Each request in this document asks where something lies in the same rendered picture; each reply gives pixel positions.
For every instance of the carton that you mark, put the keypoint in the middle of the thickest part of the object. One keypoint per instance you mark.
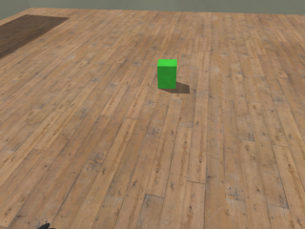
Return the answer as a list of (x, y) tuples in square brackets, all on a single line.
[(166, 73)]

